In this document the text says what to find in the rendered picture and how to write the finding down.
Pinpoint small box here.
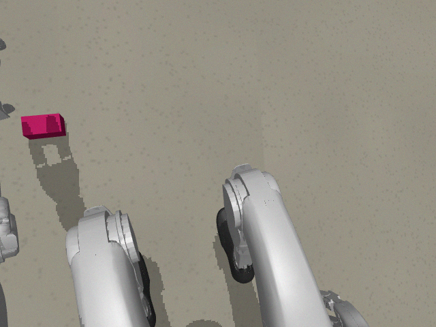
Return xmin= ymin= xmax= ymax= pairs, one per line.
xmin=21 ymin=113 xmax=66 ymax=140

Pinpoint left robot foot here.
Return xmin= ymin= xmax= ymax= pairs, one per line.
xmin=138 ymin=252 xmax=156 ymax=327

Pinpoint right robot hand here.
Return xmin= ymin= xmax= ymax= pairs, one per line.
xmin=320 ymin=290 xmax=370 ymax=327

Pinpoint right robot foot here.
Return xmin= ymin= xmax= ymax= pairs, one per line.
xmin=217 ymin=207 xmax=255 ymax=283

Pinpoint left robot arm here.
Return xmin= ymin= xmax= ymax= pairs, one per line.
xmin=0 ymin=185 xmax=19 ymax=327

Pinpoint left robot hand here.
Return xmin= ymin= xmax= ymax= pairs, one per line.
xmin=0 ymin=38 xmax=15 ymax=120

